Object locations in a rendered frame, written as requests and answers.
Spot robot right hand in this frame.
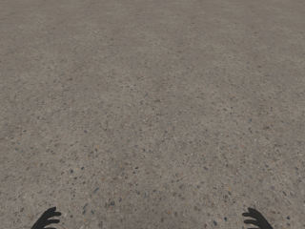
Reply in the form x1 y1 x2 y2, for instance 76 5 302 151
242 207 274 229

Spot robot left hand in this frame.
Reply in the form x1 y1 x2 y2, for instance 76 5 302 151
31 207 62 229

